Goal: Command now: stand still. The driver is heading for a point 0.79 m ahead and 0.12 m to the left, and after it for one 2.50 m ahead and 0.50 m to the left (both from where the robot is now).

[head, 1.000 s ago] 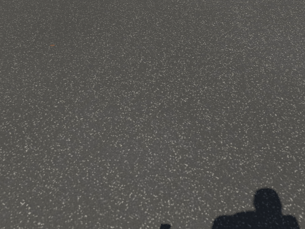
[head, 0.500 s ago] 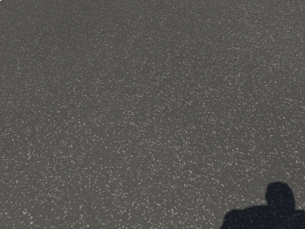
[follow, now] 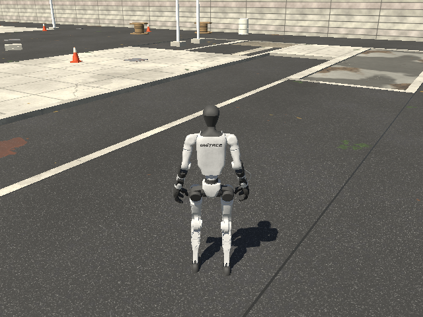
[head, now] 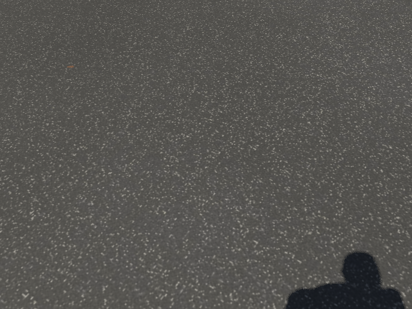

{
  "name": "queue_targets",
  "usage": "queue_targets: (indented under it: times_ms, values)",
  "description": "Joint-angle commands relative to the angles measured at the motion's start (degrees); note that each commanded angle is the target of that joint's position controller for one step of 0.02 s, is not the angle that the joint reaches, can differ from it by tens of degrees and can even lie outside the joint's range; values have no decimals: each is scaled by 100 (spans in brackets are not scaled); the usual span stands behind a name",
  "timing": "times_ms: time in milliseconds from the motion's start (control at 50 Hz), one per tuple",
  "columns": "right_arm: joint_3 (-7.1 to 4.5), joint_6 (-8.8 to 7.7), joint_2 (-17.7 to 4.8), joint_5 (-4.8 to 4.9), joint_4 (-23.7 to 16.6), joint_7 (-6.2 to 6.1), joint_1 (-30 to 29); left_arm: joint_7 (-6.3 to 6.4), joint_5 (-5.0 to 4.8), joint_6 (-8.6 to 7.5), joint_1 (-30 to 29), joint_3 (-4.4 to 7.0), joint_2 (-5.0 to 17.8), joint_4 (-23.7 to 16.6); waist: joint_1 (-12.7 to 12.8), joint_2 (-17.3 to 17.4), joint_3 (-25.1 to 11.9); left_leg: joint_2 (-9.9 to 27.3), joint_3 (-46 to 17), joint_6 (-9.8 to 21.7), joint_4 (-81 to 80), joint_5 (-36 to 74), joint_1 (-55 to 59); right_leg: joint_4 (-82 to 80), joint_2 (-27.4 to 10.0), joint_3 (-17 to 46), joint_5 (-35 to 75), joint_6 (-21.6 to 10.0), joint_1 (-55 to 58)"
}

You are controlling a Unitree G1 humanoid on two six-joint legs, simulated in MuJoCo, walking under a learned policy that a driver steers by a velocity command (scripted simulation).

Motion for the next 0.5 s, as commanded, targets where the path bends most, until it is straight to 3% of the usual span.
queue_targets:
  times_ms: [20, 60, 100, 120, 160, 220, 240, 260, 280, 320, 340, 360, 380, 400, 420, 440, 460, 480, 500]
  values:
    - [-137, -59, -655, 3, -102, -26, 0, 33, -3, -22, 153, 100, 527, -47, 17, 42, -260, 209, -191, 217, -349, 2085, 315, -360, -182, 142, 1670, -42, -153]
    - [-167, -25, -670, 58, 89, -37, 189, 42, -54, -6, 323, 116, 528, 122, 22, 39, -306, 4, -26, 318, -277, 349, 272, -267, -2, -29, 78, -148, -244]
    - [-174, -51, -668, 107, 107, -49, 214, 45, -118, -58, 272, 110, 538, 112, -11, -19, 278, 41, -240, 511, -428, -1949, -292, -294, -71, 159, -1731, -377, -857]
    - [-162, -127, -659, 137, 92, -47, 225, 47, -152, -143, 273, 90, 512, 79, -8, 29, 571, 149, -445, 613, -536, -2417, -527, -300, -152, 302, -2105, -472, -1088]
    - [-161, -324, -681, 185, 123, 0, 359, 11, -188, -362, 295, 58, 463, 59, -39, 181, 812, 391, -869, 819, -623, -2483, -580, -89, -245, 456, -1992, -581, -1379]
    - [-214, -510, -884, 189, 223, 104, 761, -105, -181, -632, 179, 22, 322, -32, -114, 624, 559, 916, -1898, 1256, -1013, -1946, 0, 648, -42, 192, -1072, -586, -1704]
    - [-236, -525, -1012, 181, 206, 120, 704, -138, -172, -678, 210, -8, 226, -53, -22, 931, 493, 1221, -2330, 1428, -1081, -986, 183, 908, 63, 3, -424, -536, -1751]
    - [-237, -527, -1008, 143, 154, 127, 620, -157, -122, -696, 315, 4, 292, 0, 30, 839, 302, 1266, -2281, 1466, -817, 444, 353, 971, 61, -11, 288, -486, -1609]
    - [-236, -520, -960, 111, 100, 128, 530, -179, -76, -692, 485, 40, 405, 117, 73, 569, 28, 1062, -1794, 1345, -364, 1915, 514, 933, 67, -15, 1042, -405, -1333]
    - [-222, -469, -841, 126, -48, 116, 121, -211, -68, -611, 1101, 134, 580, 446, 292, 2, -507, 309, -507, 821, 785, 3460, 73, 496, 9, 250, 2729, -340, -80]
    - [-178, -480, -708, 98, -127, 120, -187, -201, -93, -527, 1738, 228, 825, 656, 595, -566, -705, -142, 116, 400, 1971, 3084, -946, 175, -406, 864, 4181, -527, 1065]
    - [-125, -485, -519, 15, -121, 151, -316, -169, -65, -423, 2217, 188, 831, 787, 808, -1489, -569, -457, 316, 66, 3297, -659, -2500, -210, -1445, 1913, 6813, -925, 2041]
    - [-122, -438, -442, 89, -27, 188, -24, -155, 12, -376, 1838, 7, 462, 659, 428, -1009, -335, -245, -101, 43, 3758, -1902, -2845, -32, -1912, 1923, 7609, -1183, 1890]
    - [-86, -371, -332, 186, -75, 182, -92, -149, 37, -380, 1527, -26, 476, 568, 317, -702, -184, -42, -237, 40, 3802, -1854, -2892, -172, -1999, 1971, 6782, -1386, 1536]
    - [-67, -324, -334, 241, -213, 161, -400, -127, -11, -383, 1105, -43, 529, 451, 192, -398, 86, 183, -137, 28, 3239, -1579, -2978, -411, -1862, 1803, 5848, -1323, 1293]
    - [-58, -305, -329, 189, -276, 128, -677, -96, -36, -368, 819, -94, 467, 390, 162, -278, 252, 278, 14, -16, 2540, -1182, -2795, -545, -1581, 1469, 5600, -1084, 1082]
    - [-22, -282, -213, 129, -278, 112, -753, -59, -4, -335, 685, -113, 509, 385, 115, -443, 207, 218, 200, -94, 1932, -778, -2313, -577, -1322, 1163, 5656, -940, 840]
    - [22, -247, -124, 128, -214, 126, -644, -20, 30, -287, 591, -81, 671, 390, 61, -626, 106, 113, 316, -122, 1396, -361, -1710, -578, -1151, 845, 5719, -840, 580]
    - [12, -215, -195, 157, -146, 142, -532, 15, 50, -249, 642, -46, 801, 423, 49, -773, -54, -58, 483, -106, 1072, 36, -1128, -595, -1046, 623, 5897, -779, 391]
